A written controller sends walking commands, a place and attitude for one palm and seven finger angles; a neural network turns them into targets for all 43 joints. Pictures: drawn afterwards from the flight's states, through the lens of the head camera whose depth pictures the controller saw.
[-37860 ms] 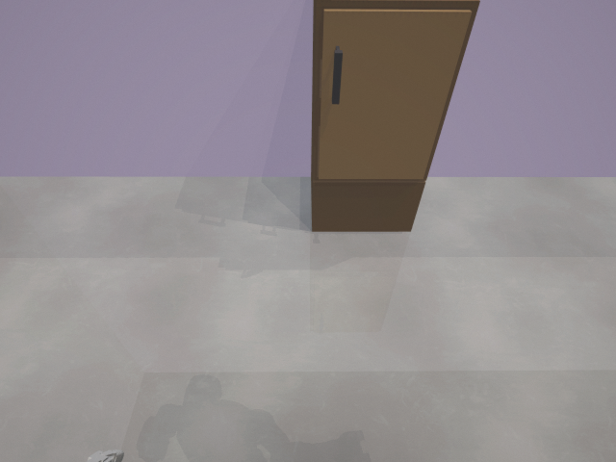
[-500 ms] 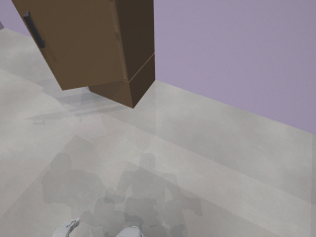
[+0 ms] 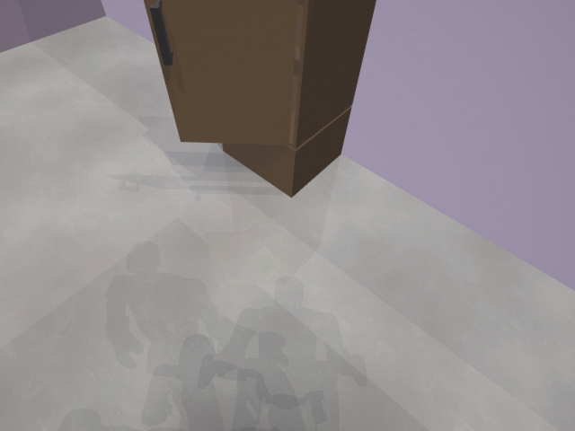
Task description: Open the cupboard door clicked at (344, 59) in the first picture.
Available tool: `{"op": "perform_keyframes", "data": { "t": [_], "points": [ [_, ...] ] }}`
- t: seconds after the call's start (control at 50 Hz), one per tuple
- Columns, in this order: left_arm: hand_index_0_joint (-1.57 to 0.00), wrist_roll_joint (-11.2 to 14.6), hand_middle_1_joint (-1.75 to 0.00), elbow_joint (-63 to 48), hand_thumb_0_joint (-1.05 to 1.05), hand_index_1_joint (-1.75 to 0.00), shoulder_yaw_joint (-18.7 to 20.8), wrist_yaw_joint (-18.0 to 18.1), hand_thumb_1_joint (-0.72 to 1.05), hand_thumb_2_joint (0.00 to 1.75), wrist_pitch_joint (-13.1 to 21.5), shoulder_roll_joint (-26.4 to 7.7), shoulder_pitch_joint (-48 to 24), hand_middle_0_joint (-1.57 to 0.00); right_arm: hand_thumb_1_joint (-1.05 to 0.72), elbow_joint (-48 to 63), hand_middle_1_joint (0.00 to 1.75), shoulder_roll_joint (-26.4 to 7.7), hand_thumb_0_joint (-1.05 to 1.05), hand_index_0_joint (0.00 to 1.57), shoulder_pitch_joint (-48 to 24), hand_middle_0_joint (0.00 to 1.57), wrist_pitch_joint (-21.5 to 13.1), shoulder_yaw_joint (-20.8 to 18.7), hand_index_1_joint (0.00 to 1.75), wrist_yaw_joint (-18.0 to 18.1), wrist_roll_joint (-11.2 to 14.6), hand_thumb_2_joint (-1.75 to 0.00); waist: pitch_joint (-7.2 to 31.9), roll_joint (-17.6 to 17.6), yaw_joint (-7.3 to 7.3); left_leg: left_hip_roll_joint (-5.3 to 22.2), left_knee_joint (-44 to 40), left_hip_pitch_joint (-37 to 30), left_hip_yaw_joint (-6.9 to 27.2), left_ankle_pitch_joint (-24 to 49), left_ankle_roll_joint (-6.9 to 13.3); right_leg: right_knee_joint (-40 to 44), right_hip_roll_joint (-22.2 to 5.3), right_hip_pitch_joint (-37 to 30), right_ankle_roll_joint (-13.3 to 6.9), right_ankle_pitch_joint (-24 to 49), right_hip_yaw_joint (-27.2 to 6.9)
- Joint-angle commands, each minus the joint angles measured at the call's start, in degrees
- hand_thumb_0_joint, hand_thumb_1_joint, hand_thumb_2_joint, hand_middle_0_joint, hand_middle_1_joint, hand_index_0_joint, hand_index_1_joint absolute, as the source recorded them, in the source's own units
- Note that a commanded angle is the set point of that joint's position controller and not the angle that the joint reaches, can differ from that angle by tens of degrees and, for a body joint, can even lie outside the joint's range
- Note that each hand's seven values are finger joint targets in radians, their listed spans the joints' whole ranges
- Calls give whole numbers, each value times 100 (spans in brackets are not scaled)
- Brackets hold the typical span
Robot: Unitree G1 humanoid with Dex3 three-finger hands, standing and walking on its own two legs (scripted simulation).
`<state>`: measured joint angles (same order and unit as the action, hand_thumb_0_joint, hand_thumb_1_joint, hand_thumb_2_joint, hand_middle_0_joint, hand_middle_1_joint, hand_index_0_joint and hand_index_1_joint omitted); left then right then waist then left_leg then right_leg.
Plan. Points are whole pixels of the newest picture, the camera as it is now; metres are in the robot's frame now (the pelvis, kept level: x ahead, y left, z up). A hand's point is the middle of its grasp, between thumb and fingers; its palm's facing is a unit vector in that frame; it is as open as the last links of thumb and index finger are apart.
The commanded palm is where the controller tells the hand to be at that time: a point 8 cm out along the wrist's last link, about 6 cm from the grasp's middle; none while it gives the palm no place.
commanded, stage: take the last steps up to it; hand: left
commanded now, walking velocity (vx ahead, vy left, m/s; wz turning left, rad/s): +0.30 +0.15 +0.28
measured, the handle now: (163, 32) +1.05 +0.43 -0.02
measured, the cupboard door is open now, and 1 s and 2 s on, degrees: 41 41 41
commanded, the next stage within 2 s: come to a stop and stand still in 1.38 s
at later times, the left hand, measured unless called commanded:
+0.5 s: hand out of the picture +0.03 +0.24 -0.19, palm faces +0.20 -0.96 -0.20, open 7.4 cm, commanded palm none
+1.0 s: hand (147, 335) +0.27 +0.26 -0.16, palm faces +0.19 -0.96 -0.20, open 7.2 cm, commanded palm none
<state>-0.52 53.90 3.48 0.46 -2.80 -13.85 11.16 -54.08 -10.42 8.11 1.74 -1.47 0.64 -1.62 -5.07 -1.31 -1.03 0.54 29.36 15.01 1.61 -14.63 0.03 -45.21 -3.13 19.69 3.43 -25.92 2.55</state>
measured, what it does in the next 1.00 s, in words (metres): walks ahead: right foot, then left foot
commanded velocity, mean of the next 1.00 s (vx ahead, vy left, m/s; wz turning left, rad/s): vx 0.30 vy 0.09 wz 0.05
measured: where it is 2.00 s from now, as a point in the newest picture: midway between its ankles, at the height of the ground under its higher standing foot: (246, 336)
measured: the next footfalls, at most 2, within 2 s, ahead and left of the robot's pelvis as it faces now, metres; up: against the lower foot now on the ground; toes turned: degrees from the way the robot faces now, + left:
right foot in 0.06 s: +0.04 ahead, -0.14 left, +0.00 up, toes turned -2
left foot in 0.40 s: +0.15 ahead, +0.18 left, +0.00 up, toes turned +13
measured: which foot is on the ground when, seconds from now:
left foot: down 0.00-0.06, up 0.08-0.38, down 0.40-0.74, up 0.76-1.00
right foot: up 0.00-0.04, down 0.06-0.40, up 0.42-0.72, down 0.74-1.00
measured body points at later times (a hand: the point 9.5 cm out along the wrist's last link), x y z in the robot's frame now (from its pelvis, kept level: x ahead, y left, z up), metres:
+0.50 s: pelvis +0.10 +0.06 -0.01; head +0.12 +0.08 +0.44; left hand +0.02 +0.30 -0.17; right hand +0.22 -0.17 -0.14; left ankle +0.12 +0.17 -0.74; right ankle +0.02 -0.09 -0.67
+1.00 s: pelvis +0.27 +0.08 +0.01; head +0.29 +0.08 +0.46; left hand +0.26 +0.32 -0.14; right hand +0.32 -0.15 -0.15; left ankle +0.30 +0.23 -0.69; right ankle +0.25 -0.02 -0.74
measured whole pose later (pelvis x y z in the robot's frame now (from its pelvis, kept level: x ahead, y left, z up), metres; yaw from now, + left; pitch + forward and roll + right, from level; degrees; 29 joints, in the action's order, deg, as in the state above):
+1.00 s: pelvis +0.27 +0.08 +0.01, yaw +7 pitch +0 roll +1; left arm -1.1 59.3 3.4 0.2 4.2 -9.7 16.7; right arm -60.8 -9.9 14.5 -0.2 -3.3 -1.3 -1.4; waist -1.8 -0.8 -0.3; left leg 5.2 47.7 27.7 -3.9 -14.3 -2.3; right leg -19.9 -2.2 6.7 -1.5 -13.7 7.8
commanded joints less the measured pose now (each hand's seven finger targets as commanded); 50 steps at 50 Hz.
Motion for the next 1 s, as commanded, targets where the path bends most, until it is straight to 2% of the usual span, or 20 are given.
{"op": "perform_keyframes", "data": {
  "t": [0.0, 0.04, 0.06, 0.12, 0.16, 0.28, 0.34, 0.36, 0.38, 0.4, 0.46, 0.54, 0.68, 0.7, 0.72, 0.74, 0.76, 0.8, 0.86, 0.98],
  "points": [
    [-20, -62, -30, -110, 0, -30, 125, -45, 90, 90, 269, -411, 862, -20, -90, 309, 30, -1028, 0, 20, -21, 20, -89, -307, 30, 20, 65, -90, 757, 683, -230, 560, -238, 664, 641, -551, 468, 2088, 39, -1726, -133, 692, 68],
    [-20, -149, -30, -142, 0, -30, 322, -2, 90, 90, 331, -1358, 1268, -20, -90, 672, 30, -687, 0, 20, -353, 20, -81, -256, 30, -117, 72, -90, 165, -1679, -610, -333, 2496, 2445, -164, -2149, -56, 3872, -2431, -1829, -1156, -1431, -3026],
    [-20, -104, -30, -209, 0, -30, 302, 18, 90, 90, 389, -1261, 1161, -20, -90, 709, 30, -898, 0, 20, -565, 20, -76, -312, 30, -164, 21, -90, -103, -1154, -505, 5, 3328, 2520, 248, -1581, -27, 3999, -2493, -1230, -1392, -1761, -3210],
    [-20, -84, -30, -260, 0, -30, 183, 26, 90, 90, 532, -709, 457, -20, -90, 457, 30, -769, 0, 20, -280, 20, -43, -363, 30, -270, 21, -90, -201, -988, -10, 367, 3656, 2312, 173, -372, -169, 3778, -1851, -921, -1014, -258, -1606],
    [-20, -92, -30, -145, 0, -30, 179, 16, 90, 90, 618, -640, 658, -20, -90, 377, 30, -554, 0, 20, -264, 20, -68, -310, 30, -324, 33, -90, 3, -810, -76, 326, 2982, 2059, -148, -187, -260, 3592, -1623, -1249, -885, 890, -818],
    [-20, -135, -30, 325, 0, -30, 234, -6, 90, 90, 629, -869, 1191, -20, -90, 469, 30, -306, 0, 20, -542, 20, -213, -183, 30, -388, 82, -90, 149, -1002, -298, 133, 910, 1272, -679, -365, -177, 3060, -1740, -1643, -865, 2094, -241],
    [-20, -96, -30, 336, 0, -30, 243, -36, 90, 90, 563, -833, 904, -20, -90, 160, 30, -533, 0, 20, 443, 20, -329, -200, 30, -309, 46, -90, 382, -715, 212, -186, -262, -605, -1086, 107, -53, 2156, -1326, -760, -565, 1872, 268],
    [-20, -76, -30, 266, 0, -30, 189, -73, 90, 90, 541, -576, 912, -20, -90, -74, 30, -958, 0, 20, 1243, 20, -383, -308, 30, -227, 8, -90, 828, 238, 548, 281, -414, -1845, -524, -124, 157, 825, -991, -57, -374, 1718, 630],
    [-20, -16, -30, 59, 0, -30, 100, -111, 90, 90, 517, -173, 901, -20, -90, -258, 30, -1621, 0, 20, 2077, 20, -414, -486, 30, -126, -69, -90, 1256, 1866, 829, 1856, -969, -2663, 1812, -379, 831, -935, -150, 1295, -70, -560, 984],
    [-20, -44, -30, -206, 0, -30, 34, -92, 90, 90, 525, -95, 395, -20, -90, -356, 30, -1736, 0, 20, 2413, 20, -358, -485, 30, -8, -35, -90, 1102, 1471, 924, 2316, -1441, -2449, 2306, -384, 1294, -1978, -71, 1876, -234, -1025, 352],
    [-20, -66, -30, -88, 0, -30, 35, -107, 90, 90, 475, -94, 80, -20, -90, -150, 30, -978, 0, 20, 1289, 20, -430, -271, 30, 58, -5, -90, 238, 1340, 433, 1934, -1732, -792, 1481, -834, 1159, -2526, -584, 1937, -355, 63, -158],
    [-20, -73, -30, 95, 0, -30, -12, -181, 90, 90, 392, 102, 405, -20, -90, -228, 30, -786, 0, 20, 962, 20, -543, -186, 30, 61, -7, -90, 365, 830, 64, 1530, -1842, -311, 361, 70, 1002, -898, -499, 832, -333, 524, 77],
    [-20, -106, -30, 111, 0, -30, 88, -186, 90, 90, 409, -80, 596, -20, -90, -437, 30, -743, 0, 20, 878, 20, -443, -210, 30, -12, 14, -90, 42, 357, -269, 1116, -1183, 646, -42, -1198, 726, 1150, -49, -1208, -314, 1107, 399],
    [-20, -120, -30, 222, 0, -30, 150, -161, 90, 90, 444, -253, 975, -20, -90, -424, 30, -637, 0, 20, 841, 20, -437, -197, 30, -26, 37, -90, 62, -74, -446, 726, -449, 1098, -299, -1444, 506, 1613, -187, -1845, -405, 727, 62],
    [-20, -152, -30, 326, 0, -30, 229, -120, 90, 90, 513, -684, 1501, -20, -90, -325, 30, -408, 0, 20, 827, 20, -426, -169, 30, -81, 87, -90, 87, -1064, -674, -2, 1125, 1882, -928, -1606, 189, 2623, -1221, -2354, -841, -300, -1535],
    [-20, -98, -30, 358, 0, -30, 299, -64, 90, 90, 507, -1092, 1826, -20, -90, -109, 30, -357, 0, 20, 698, 20, -409, -159, 30, -120, 69, -90, 170, -1641, -738, -91, 2611, 2333, -818, -2236, 107, 3755, -2325, -2294, -1465, -1240, -3174],
    [-20, -59, -30, 287, 0, -30, 260, -9, 90, 90, 555, -949, 1573, -20, -90, -123, 30, -581, 0, 20, 509, 20, -387, -230, 30, -113, 36, -90, -47, -1490, -607, 191, 3429, 2495, -235, -1674, 113, 4018, -2347, -1775, -1615, -1777, -3568],
    [-20, -50, -30, 104, 0, -30, 139, 27, 90, 90, 612, -463, 871, -20, -90, -241, 30, -502, 0, 20, 481, 20, -397, -261, 30, -136, 13, -90, -136, -621, -191, 562, 3523, 2454, -4, -600, 11, 3813, -2011, -1258, -1425, -619, -2357],
    [-20, -39, -30, 195, 0, -30, 81, -3, 90, 90, 743, -170, 802, -20, -90, -449, 30, -153, 0, 20, 802, 20, -340, -188, 30, -177, 3, -90, 230, -502, 23, 601, 2744, 1777, -323, 2, -161, 3604, -1412, -1201, -1162, 1655, -807],
    [-20, -60, -30, 593, 0, -30, 121, -35, 90, 90, 787, -399, 1157, -20, -90, -155, 30, -23, 0, 20, 208, 20, -394, -148, 30, -263, 46, -90, 359, -535, -164, 394, 1073, 1674, -731, 174, -225, 3272, -1369, -1901, -1191, 2901, -315]
  ]
}}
